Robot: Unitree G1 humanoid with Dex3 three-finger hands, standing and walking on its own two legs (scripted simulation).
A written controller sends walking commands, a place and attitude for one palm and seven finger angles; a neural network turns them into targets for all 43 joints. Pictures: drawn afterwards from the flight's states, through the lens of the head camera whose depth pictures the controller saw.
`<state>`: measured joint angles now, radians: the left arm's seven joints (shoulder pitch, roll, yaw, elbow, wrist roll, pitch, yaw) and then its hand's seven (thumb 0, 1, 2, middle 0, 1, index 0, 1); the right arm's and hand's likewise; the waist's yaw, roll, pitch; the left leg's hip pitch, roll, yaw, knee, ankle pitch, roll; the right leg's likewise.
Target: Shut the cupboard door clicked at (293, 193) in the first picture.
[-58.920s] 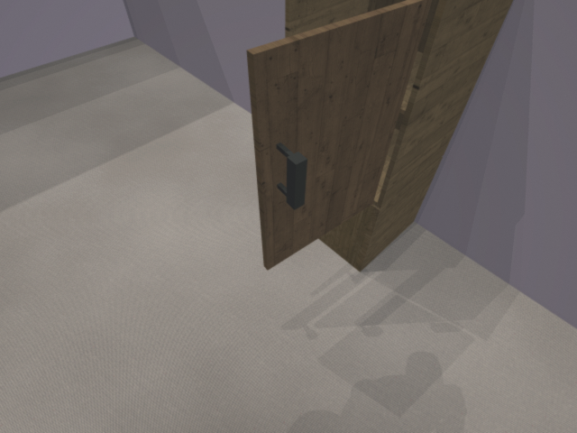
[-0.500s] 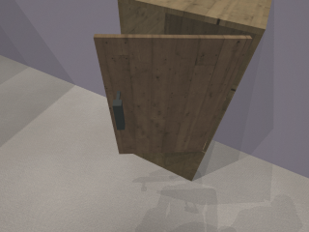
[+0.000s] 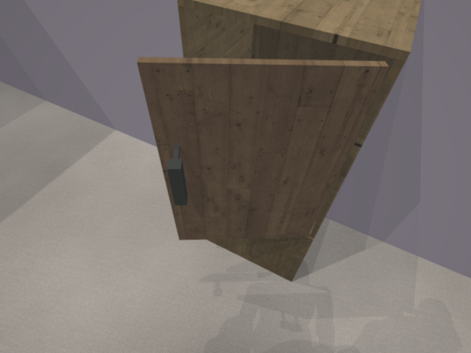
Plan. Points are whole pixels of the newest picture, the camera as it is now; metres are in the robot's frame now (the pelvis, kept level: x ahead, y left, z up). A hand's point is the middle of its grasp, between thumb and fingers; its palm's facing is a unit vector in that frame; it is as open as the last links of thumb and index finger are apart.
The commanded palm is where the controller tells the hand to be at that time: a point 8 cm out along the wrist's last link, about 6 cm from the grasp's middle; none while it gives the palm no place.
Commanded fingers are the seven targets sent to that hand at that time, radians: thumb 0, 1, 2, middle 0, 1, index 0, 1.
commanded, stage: come to a stop and stand still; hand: left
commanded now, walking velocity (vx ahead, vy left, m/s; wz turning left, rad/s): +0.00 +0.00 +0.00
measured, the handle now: (179, 175) +0.46 +0.15 +0.00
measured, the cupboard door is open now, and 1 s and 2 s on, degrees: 29 29 29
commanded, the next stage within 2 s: look again from close up in 0.14 s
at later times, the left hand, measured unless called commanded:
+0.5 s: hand out of the picture +0.01 +0.20 -0.19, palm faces -0.01 -0.98 -0.20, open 7.4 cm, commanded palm none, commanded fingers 0.00 0.90 0.90 -0.20 -0.30 -0.20 -0.30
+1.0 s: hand out of the picture -0.02 +0.23 -0.19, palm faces -0.02 -0.98 -0.21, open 7.4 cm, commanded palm none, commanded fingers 0.00 0.90 0.90 -0.20 -0.30 -0.20 -0.30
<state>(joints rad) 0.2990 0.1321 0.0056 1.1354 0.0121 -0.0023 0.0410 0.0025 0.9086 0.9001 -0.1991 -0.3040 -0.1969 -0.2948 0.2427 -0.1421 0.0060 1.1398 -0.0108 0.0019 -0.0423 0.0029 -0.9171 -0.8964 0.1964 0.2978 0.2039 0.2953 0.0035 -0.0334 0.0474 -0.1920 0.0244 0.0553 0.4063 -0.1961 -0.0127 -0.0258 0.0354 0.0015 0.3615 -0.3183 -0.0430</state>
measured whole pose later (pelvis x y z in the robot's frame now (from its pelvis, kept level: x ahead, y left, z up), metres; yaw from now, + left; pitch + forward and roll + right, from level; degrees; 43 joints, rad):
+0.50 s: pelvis +0.00 +0.03 -0.01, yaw -1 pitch -1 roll +0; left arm 0.30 0.16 -0.01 1.04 0.02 -0.02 0.05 0.00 0.91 0.90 -0.20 -0.30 -0.20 -0.30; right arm 0.26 -0.17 0.00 1.03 -0.01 -0.01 -0.03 0.01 -0.93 -0.90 0.20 0.30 0.20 0.30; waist -0.01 0.00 0.03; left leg -0.27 0.01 0.06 0.59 -0.29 0.02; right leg -0.10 0.02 0.02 0.52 -0.40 -0.01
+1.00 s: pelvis -0.01 +0.04 -0.01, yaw -1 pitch +1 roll +0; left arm 0.30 0.22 -0.01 1.07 0.03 0.02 0.03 0.00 0.91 0.90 -0.20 -0.30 -0.20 -0.29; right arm 0.23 -0.16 0.01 1.06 -0.02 0.00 -0.02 0.00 -0.91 -0.90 0.20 0.30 0.21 0.30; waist 0.01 -0.05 0.02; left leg -0.29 -0.03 0.07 0.51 -0.24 0.05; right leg -0.14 -0.02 0.03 0.51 -0.37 0.02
